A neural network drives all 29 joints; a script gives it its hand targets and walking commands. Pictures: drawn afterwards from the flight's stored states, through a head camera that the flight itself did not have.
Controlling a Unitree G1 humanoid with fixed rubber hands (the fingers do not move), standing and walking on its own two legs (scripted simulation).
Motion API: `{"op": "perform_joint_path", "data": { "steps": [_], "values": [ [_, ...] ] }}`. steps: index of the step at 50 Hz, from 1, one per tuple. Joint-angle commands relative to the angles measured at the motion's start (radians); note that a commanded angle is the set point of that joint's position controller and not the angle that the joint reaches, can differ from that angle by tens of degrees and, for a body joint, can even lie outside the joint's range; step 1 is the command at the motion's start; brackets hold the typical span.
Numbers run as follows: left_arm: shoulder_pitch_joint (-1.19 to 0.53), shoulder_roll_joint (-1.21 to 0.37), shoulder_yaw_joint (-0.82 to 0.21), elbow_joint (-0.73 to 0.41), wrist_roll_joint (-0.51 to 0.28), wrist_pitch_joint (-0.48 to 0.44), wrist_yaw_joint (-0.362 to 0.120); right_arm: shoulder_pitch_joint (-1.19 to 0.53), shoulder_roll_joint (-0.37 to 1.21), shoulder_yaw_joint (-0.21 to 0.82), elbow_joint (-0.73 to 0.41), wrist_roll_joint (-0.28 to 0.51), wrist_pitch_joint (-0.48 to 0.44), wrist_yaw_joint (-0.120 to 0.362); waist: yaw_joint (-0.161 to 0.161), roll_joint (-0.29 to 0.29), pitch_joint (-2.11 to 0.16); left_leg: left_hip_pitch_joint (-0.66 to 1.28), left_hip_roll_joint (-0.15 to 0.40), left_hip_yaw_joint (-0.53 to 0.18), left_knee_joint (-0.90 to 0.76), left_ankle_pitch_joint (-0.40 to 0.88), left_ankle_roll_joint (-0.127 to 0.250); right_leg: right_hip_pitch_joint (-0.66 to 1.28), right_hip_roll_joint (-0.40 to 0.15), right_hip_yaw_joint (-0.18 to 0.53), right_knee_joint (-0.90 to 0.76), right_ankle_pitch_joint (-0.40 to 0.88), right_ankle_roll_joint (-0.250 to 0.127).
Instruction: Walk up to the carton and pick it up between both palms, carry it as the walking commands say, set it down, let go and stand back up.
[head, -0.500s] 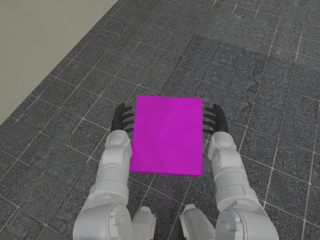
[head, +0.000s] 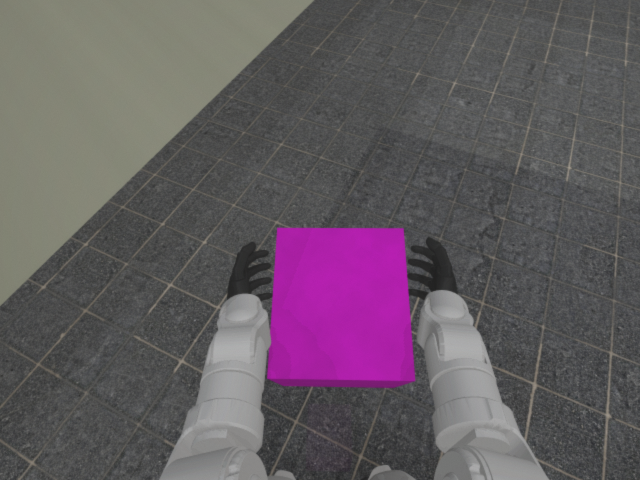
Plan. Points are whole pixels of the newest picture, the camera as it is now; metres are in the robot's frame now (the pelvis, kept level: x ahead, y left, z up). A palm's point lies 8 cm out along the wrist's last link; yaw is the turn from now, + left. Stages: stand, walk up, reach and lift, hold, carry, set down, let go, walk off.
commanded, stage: reach and lift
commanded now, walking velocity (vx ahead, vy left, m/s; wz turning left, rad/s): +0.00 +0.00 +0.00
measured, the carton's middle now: (339, 312) +0.36 -0.01 -0.10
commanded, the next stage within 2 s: hold in 1.80 s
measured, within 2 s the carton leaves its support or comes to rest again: neither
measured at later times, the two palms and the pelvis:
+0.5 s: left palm (226, 286) +0.33 +0.13 +0.05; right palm (450, 279) +0.32 -0.14 +0.06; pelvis +0.01 +0.00 +0.02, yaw +0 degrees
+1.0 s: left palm (220, 271) +0.32 +0.12 +0.09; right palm (459, 274) +0.31 -0.14 +0.09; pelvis +0.00 +0.00 +0.02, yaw +0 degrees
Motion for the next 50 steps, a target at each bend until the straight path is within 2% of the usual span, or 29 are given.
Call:
{"op": "perform_joint_path", "data": {
  "steps": [1,2,4,5,7,8,9,10,12,16,18,20,21,22,24,25,26,27,28,31,33,35,36,40,41,43,44,46,50],
  "values": [
    [-0.527,-0.990,-0.508,0.067,-0.111,0.016,-0.352,-0.467,1.001,0.505,0.137,0.096,0.033,0.357,-0.017,-0.016,-0.456,0.269,0.001,0.037,-0.128,0.151,0.001,0.359,0.010,-0.051,-0.101,0.216,0.006],
    [-0.504,-1.011,-0.528,0.066,-0.116,0.030,-0.351,-0.466,0.982,0.537,0.103,0.130,0.039,0.360,0.006,0.013,-0.422,0.268,0.002,0.046,-0.142,0.184,-0.003,0.393,0.008,-0.051,-0.106,0.257,0.003],
    [-0.543,-1.009,-0.543,0.017,-0.142,0.037,-0.360,-0.404,0.987,0.524,0.114,0.119,0.057,0.357,-0.020,0.031,-0.447,0.322,-0.004,0.045,-0.141,0.229,-0.007,0.423,0.002,-0.036,-0.126,0.305,-0.002],
    [-0.514,-1.014,-0.510,0.045,-0.141,0.044,-0.364,-0.494,0.982,0.558,0.038,0.137,0.060,0.353,0.011,-0.014,-0.421,0.281,0.002,0.051,-0.151,0.203,0.003,0.465,0.007,-0.040,-0.130,0.283,0.006],
    [-0.457,-1.029,-0.517,0.068,-0.145,0.071,-0.369,-0.458,0.982,0.568,0.023,0.148,0.080,0.343,-0.001,-0.042,-0.419,0.337,-0.009,0.046,-0.158,0.235,0.007,0.474,0.004,-0.043,-0.154,0.308,0.013],
    [-0.442,-0.995,-0.492,0.100,-0.121,0.086,-0.370,-0.479,0.974,0.553,0.043,0.144,0.090,0.343,0.019,0.005,-0.305,0.297,-0.005,0.057,-0.173,0.179,0.009,0.444,-0.007,-0.031,-0.158,0.256,0.009],
    [-0.508,-1.015,-0.543,0.018,-0.156,0.082,-0.373,-0.454,0.998,0.586,0.025,0.163,0.101,0.349,-0.008,-0.041,-0.367,0.353,-0.003,0.054,-0.177,0.180,0.009,0.479,0.003,-0.047,-0.166,0.256,0.012],
    [-0.503,-1.016,-0.537,0.026,-0.155,0.095,-0.371,-0.429,0.992,0.567,0.050,0.152,0.113,0.346,-0.008,0.021,-0.319,0.338,-0.005,0.053,-0.191,0.194,0.002,0.481,-0.002,-0.045,-0.173,0.272,0.001],
    [-0.521,-1.013,-0.555,0.001,-0.183,0.119,-0.380,-0.384,1.021,0.563,0.073,0.156,0.145,0.345,-0.028,-0.023,-0.326,0.378,0.001,0.049,-0.198,0.175,0.009,0.490,-0.004,-0.048,-0.191,0.266,0.010],
    [-0.505,-0.990,-0.523,-0.018,-0.180,0.155,-0.380,-0.475,1.048,0.609,-0.016,0.216,0.178,0.350,0.033,-0.018,-0.290,0.371,0.004,0.050,-0.216,0.168,0.023,0.541,-0.017,-0.038,-0.212,0.259,0.018],
    [-0.462,-1.000,-0.478,0.083,-0.156,0.189,-0.383,-0.539,1.010,0.592,-0.036,0.216,0.192,0.357,0.049,0.003,-0.250,0.359,0.007,0.051,-0.231,0.147,0.023,0.529,-0.020,-0.037,-0.225,0.221,0.011],
    [-0.502,-1.036,-0.561,-0.022,-0.204,0.202,-0.383,-0.474,1.035,0.613,-0.043,0.225,0.216,0.356,0.014,0.015,-0.298,0.456,0.013,0.047,-0.234,0.239,0.014,0.546,-0.013,-0.042,-0.225,0.301,0.004],
    [-0.530,-1.013,-0.579,-0.074,-0.223,0.196,-0.380,-0.456,1.059,0.623,-0.015,0.235,0.232,0.360,0.016,-0.041,-0.357,0.494,0.016,0.041,-0.244,0.263,0.016,0.572,-0.006,-0.054,-0.232,0.324,0.017],
    [-0.489,-1.003,-0.545,-0.034,-0.198,0.221,-0.380,-0.442,1.033,0.581,0.014,0.230,0.245,0.361,0.019,0.036,-0.322,0.508,0.019,0.045,-0.252,0.241,0.008,0.549,-0.013,-0.048,-0.235,0.294,0.008],
    [-0.529,-1.027,-0.569,-0.056,-0.233,0.236,-0.383,-0.437,1.042,0.559,0.011,0.221,0.256,0.364,-0.012,-0.029,-0.328,0.532,0.024,0.037,-0.261,0.269,0.004,0.557,-0.001,-0.059,-0.249,0.298,0.006],
    [-0.547,-1.040,-0.606,-0.112,-0.252,0.238,-0.381,-0.396,1.044,0.561,-0.006,0.220,0.266,0.362,-0.033,-0.013,-0.285,0.546,0.032,0.037,-0.263,0.283,-0.001,0.535,-0.004,-0.055,-0.251,0.318,0.000],
    [-0.547,-1.096,-0.633,-0.098,-0.272,0.255,-0.389,-0.488,1.037,0.587,-0.092,0.248,0.255,0.365,-0.031,0.034,-0.353,0.551,0.031,0.035,-0.263,0.302,-0.013,0.600,-0.002,-0.056,-0.248,0.335,-0.008],
    [-0.533,-1.070,-0.590,-0.062,-0.259,0.266,-0.387,-0.460,1.020,0.554,-0.036,0.232,0.273,0.367,-0.027,0.013,-0.308,0.548,0.039,0.033,-0.272,0.293,-0.008,0.580,-0.005,-0.053,-0.256,0.314,-0.009],
    [-0.555,-1.032,-0.557,-0.076,-0.240,0.280,-0.382,-0.428,0.989,0.518,-0.004,0.234,0.291,0.365,-0.019,0.087,-0.214,0.498,0.034,0.044,-0.275,0.225,-0.010,0.558,-0.022,-0.043,-0.265,0.269,-0.015],
    [-0.526,-1.024,-0.509,-0.039,-0.216,0.312,-0.381,-0.535,1.019,0.551,-0.070,0.255,0.322,0.379,0.027,0.034,-0.178,0.516,0.029,0.048,-0.305,0.166,0.004,0.565,-0.017,-0.057,-0.284,0.206,-0.001],
    [-0.551,-1.018,-0.472,-0.032,-0.219,0.325,-0.381,-0.542,0.988,0.527,-0.038,0.248,0.349,0.388,0.030,-0.035,-0.142,0.499,0.042,0.044,-0.330,0.057,0.014,0.559,-0.013,-0.065,-0.299,0.101,-0.002],
    [-0.578,-1.036,-0.463,-0.013,-0.210,0.338,-0.384,-0.582,0.981,0.498,-0.019,0.239,0.357,0.391,0.025,0.030,-0.125,0.503,0.038,0.047,-0.334,0.030,0.008,0.551,-0.019,-0.058,-0.302,0.073,-0.009],
    [-0.629,-0.997,-0.461,-0.058,-0.220,0.332,-0.384,-0.567,0.998,0.489,0.023,0.238,0.368,0.390,0.024,-0.020,-0.109,0.494,0.042,0.044,-0.334,0.013,0.017,0.545,-0.019,-0.059,-0.305,0.056,-0.006],
    [-0.637,-1.018,-0.408,0.044,-0.202,0.347,-0.392,-0.655,1.004,0.458,0.031,0.201,0.371,0.382,0.018,-0.054,-0.107,0.503,0.040,0.051,-0.322,0.021,0.018,0.547,-0.021,-0.052,-0.309,0.057,-0.008],
    [-0.652,-1.012,-0.392,0.048,-0.194,0.347,-0.391,-0.640,0.980,0.418,0.067,0.200,0.371,0.383,0.019,0.021,-0.098,0.496,0.043,0.056,-0.335,-0.008,0.009,0.538,-0.022,-0.054,-0.306,0.031,-0.013],
    [-0.724,-1.002,-0.392,0.001,-0.203,0.346,-0.392,-0.609,0.976,0.369,0.123,0.186,0.375,0.382,0.004,0.044,-0.072,0.484,0.045,0.056,-0.338,-0.048,0.009,0.533,-0.024,-0.059,-0.303,0.010,-0.017],
    [-0.707,-1.063,-0.412,0.035,-0.218,0.340,-0.398,-0.725,0.989,0.423,0.022,0.204,0.354,0.384,0.016,0.017,-0.148,0.500,0.044,0.057,-0.327,0.009,0.006,0.548,-0.014,-0.059,-0.298,0.052,-0.017],
    [-0.705,-1.028,-0.390,0.042,-0.196,0.346,-0.390,-0.633,0.995,0.395,0.105,0.187,0.367,0.385,0.017,0.019,-0.126,0.508,0.041,0.055,-0.323,0.050,0.003,0.538,-0.017,-0.063,-0.296,0.088,-0.016],
    [-0.689,-1.051,-0.398,0.022,-0.210,0.340,-0.390,-0.639,0.992,0.396,0.049,0.187,0.346,0.374,0.008,0.047,-0.213,0.535,0.026,0.060,-0.297,0.175,-0.008,0.588,-0.013,-0.056,-0.292,0.202,-0.022]
  ]
}}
